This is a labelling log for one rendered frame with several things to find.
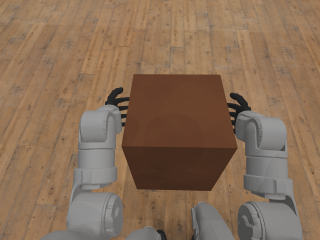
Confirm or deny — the left robot forearm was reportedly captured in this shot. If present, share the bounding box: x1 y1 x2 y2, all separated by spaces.
66 104 122 228

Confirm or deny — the robot left foot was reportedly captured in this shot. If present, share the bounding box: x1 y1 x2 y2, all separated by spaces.
156 229 167 240

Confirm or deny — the robot left hand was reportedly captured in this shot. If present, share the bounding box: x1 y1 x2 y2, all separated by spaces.
105 87 130 127

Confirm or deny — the robot left upper arm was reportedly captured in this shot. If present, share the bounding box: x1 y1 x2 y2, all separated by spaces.
39 192 124 240

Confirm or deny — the carton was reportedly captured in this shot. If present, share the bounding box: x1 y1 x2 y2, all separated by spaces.
121 74 238 191

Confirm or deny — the robot right hand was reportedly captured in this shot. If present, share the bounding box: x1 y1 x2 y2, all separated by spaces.
227 93 251 134

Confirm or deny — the right robot forearm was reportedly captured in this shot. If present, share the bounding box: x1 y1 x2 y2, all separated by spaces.
235 110 303 238

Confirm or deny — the left robot thigh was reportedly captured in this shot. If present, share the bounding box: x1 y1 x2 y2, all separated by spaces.
125 228 162 240

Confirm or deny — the robot right upper arm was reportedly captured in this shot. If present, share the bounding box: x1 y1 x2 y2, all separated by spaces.
237 201 303 240

